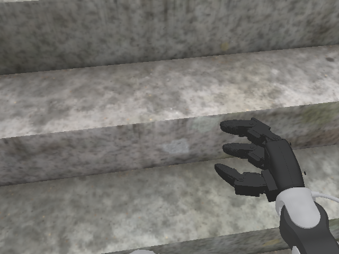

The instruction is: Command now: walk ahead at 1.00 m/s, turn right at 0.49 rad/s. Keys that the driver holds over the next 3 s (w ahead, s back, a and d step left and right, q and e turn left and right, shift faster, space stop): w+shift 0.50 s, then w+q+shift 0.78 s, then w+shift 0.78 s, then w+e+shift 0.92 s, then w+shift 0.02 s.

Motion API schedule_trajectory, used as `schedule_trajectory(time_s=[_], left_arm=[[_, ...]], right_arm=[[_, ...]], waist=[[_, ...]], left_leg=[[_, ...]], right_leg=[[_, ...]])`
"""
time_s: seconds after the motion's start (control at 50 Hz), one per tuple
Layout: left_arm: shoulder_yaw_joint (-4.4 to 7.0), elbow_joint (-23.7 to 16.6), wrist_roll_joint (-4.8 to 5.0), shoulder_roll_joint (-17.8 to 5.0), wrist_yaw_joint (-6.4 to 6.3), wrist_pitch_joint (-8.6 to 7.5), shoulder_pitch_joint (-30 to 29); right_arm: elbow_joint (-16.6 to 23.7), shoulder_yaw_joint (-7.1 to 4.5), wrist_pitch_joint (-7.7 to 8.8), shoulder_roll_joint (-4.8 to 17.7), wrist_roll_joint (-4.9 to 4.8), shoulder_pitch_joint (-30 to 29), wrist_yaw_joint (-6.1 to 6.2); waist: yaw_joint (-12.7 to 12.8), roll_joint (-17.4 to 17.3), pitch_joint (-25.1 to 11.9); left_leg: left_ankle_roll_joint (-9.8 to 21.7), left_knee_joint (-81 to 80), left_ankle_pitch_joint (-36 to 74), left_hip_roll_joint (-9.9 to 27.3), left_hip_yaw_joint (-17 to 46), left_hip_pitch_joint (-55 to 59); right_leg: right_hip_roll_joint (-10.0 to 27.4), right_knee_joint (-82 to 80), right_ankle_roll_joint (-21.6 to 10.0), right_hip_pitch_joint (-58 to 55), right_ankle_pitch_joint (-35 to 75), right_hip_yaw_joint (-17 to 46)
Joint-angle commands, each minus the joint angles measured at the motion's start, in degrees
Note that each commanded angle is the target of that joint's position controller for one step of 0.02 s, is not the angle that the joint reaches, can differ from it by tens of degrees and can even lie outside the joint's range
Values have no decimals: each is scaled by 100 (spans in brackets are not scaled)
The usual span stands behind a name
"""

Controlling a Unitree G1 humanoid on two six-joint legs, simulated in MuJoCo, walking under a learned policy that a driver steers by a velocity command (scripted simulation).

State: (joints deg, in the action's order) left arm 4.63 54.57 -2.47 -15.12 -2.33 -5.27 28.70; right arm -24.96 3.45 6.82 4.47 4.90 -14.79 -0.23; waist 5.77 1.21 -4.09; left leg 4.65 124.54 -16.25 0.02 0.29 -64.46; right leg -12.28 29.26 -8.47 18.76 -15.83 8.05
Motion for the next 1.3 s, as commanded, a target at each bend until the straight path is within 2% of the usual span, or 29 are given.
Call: schedule_trajectory(time_s=[0.02, 0.06, 0.12, 0.14, 0.2, 0.22, 0.24, 0.26, 0.3, 0.34, 0.5, 0.58, 0.64, 0.7, 0.72, 0.74, 0.78, 0.82, 0.86, 0.98, 1.02, 1.04, 1.06, 1.1, 1.14, 1.16, 1.18, 1.22, 1.3], left_arm=[[-47, -55, -123, -8, -16, -353, 757], [-6, -82, -25, -33, -28, -433, 1000], [-15, -278, 161, 162, -132, -138, 730], [-43, -366, 257, 239, -146, -67, 292], [493, -784, 480, -1267, 0, -608, -405], [461, -784, 513, -709, 276, -562, 346], [369, -920, 215, -322, 469, -595, -30], [261, -1360, -201, 26, 549, -606, -1095], [-53, -2128, -259, 856, 380, -151, -1755], [-379, -2224, -163, 1364, 235, 148, -1481], [-336, -1956, 157, 614, 146, 446, -1704], [-459, -2375, 43, 452, 360, 275, -2699], [-460, -2091, 499, 340, 591, 140, -1922], [-122, -1461, 156, -215, 432, -176, -639], [-127, -1298, 31, -197, 412, -277, -469], [82, -1252, -387, -1175, 428, -218, -268], [-117, -1148, -392, -155, 299, -245, -824], [-108, -456, -267, -16, 201, -404, -245], [-179, -164, -224, 347, 112, -543, -213], [-118, 336, -151, -35, 258, -629, -233], [-149, -164, 144, -468, 133, -538, -1524], [-88, -302, 449, -874, -8, -493, -1153], [12, -498, 461, -1425, -41, -445, -1065], [185, -977, 610, -1822, 147, -516, -866], [63, -1435, 78, -668, 489, -595, -1441], [-299, -1764, -276, 656, 501, -563, -2041], [-404, -2445, -438, 844, 437, -459, -2518], [-660, -3053, -563, 1009, 430, -350, -3319], [-678, -2843, -293, 679, 386, -340, -3085]], right_arm=[[379, 192, -100, -445, -1, -372, 7], [695, 270, -117, -489, 64, -1326, 103], [978, 360, -243, -305, -272, -2020, 81], [630, 347, -329, -359, -432, -1345, 143], [-200, -430, -466, 1041, -652, 1895, 374], [-708, -673, -258, 1413, -693, 1610, 310], [-955, -855, -340, 1647, -602, 2263, 234], [-1023, -743, -672, 1090, -574, 1949, 271], [-1455, -725, -735, 695, -505, 718, 416], [-2042, -578, -434, 325, -371, 1218, 389], [-2210, -677, 110, 1278, -481, 1978, 409], [-1948, -893, 265, 1669, -177, 2370, 453], [-1776, -959, 43, 1845, -249, 2367, 495], [-1346, -815, 34, 1130, -182, 2099, 227], [-997, -696, 114, 521, -275, 1721, 120], [-758, -732, 114, 523, -625, 2682, 132], [-367, -586, 66, 312, -410, 1129, 278], [-40, -475, 0, 246, -251, 366, 131], [90, -483, -199, 325, -410, 467, 119], [639, -359, -792, 253, -208, -426, 211], [271, -231, -897, 462, -334, 765, 136], [196, -299, -944, 763, -506, 905, 190], [-181, -457, -1051, 901, -368, 2319, 267], [-382, -603, -961, 1417, -444, 2716, 300], [-504, -1026, -1018, 2040, -521, 2287, 265], [-790, -1147, -981, 1912, -275, 1949, 43], [-702, -1104, -1004, 1991, -164, 1353, 101], [-1511, -825, -662, 1106, -343, 2776, 270], [-1933, -940, -323, 1318, -410, 3474, 289]], waist=[[-59, 301, -251], [60, 122, -41], [95, -240, 47], [-185, 15, -380], [-1594, 1258, -2272], [-633, -253, -3023], [-1019, -1885, -3660], [-992, -1301, -3353], [-194, 168, -828], [249, 108, 468], [163, -440, 3], [-252, -303, -69], [77, -914, -107], [575, 58, -42], [517, 254, -192], [52, 2152, -1520], [-19, 409, -761], [-68, -95, 298], [-357, -12, 408], [-736, 71, 732], [-1574, 258, 64], [-1358, 418, -449], [-1762, 831, -1390], [-1409, 1004, -2783], [-971, -270, -2589], [-802, -338, -1836], [-523, -587, -1881], [-862, 145, -109], [-886, 328, -92]], left_leg=[[33, 1690, -916, -48, -225, -2445], [273, 1312, -1225, 94, -111, -2789], [272, -2918, -764, 91, -1060, 759], [347, -3731, -1121, -375, -1443, 3137], [230, -5611, -2081, -669, -696, 5156], [793, -6509, -2644, 166, 977, 7263], [1274, -7667, -3000, 1248, 3062, 7418], [861, -8438, -3728, 919, 3922, 6348], [842, -8724, -3751, 1266, 3487, 4224], [568, -9438, -2206, 1057, 2355, 2999], [1035, -10222, -1259, 977, 902, 3224], [960, -10634, -1456, 981, 1204, 3983], [1297, -10886, -1217, 853, 945, 3215], [999, -6955, 2025, 245, 449, 3858], [698, -4767, 809, 0, 440, 2174], [107, -2690, -382, -742, 260, -145], [16, 545, 703, -275, 444, -1220], [192, 1132, 118, -220, 553, -1853], [414, 1014, -532, -134, 910, -1651], [614, -316, -986, 54, -309, -1405], [752, -3001, -832, -24, -1110, 1975], [600, -4272, -1217, -392, -1312, 2918], [432, -3492, -2244, -875, -1739, 3834], [638, -5344, -1762, -982, -240, 5722], [1085, -7576, -1195, -709, 1637, 6307], [1454, -7526, -1541, -681, 1769, 5725], [1439, -9088, -2716, -67, 3422, 5098], [909, -9999, -2384, -479, 4104, 4191], [1111, -10105, -279, -323, 3469, 5794]], right_leg=[[1872, -741, -808, -2042, 2523, 2300], [2043, -1212, -489, -2124, 2527, 2247], [1701, -2893, -256, -149, 4228, 1068], [1579, -2706, -326, 874, 7288, 476], [2216, 805, -603, -957, 13036, 709], [1280, 2674, 116, 925, 10160, 836], [165, 5714, 393, 1790, 2228, 510], [54, 7810, 327, 2372, 1670, 1233], [327, 9046, 169, 4069, 1754, 666], [466, 9286, 226, 4496, 964, 584], [1336, 8277, 499, 4062, 1504, -779], [2055, 5392, 491, 3210, 1043, -853], [1694, 1711, 326, 23, -735, -1566], [1316, -930, 363, -1304, 402, -1534], [1960, -247, 779, -2209, 1235, -487], [3739, -1033, 176, -4234, 1924, 2786], [3698, -1580, -97, -3257, -937, 2451], [3297, -1206, -129, -2854, 1133, 667], [3327, -1319, 98, -2664, 2065, -64], [2877, -2656, 530, -1879, 4130, -2012], [2418, -2679, 353, -344, 8167, -3177], [2521, -2217, 7, -597, 9570, -2737], [3137, -782, -337, -1283, 13053, -2470], [2901, 1948, -186, -636, 11452, -1764], [1540, 5400, 262, 1253, 2500, -1045], [1050, 8513, 320, 2748, 1755, -450], [863, 9843, 369, 3641, 1962, 149], [1031, 9708, 340, 4296, 1634, -141], [905, 8390, 581, 4567, 759, -442]])
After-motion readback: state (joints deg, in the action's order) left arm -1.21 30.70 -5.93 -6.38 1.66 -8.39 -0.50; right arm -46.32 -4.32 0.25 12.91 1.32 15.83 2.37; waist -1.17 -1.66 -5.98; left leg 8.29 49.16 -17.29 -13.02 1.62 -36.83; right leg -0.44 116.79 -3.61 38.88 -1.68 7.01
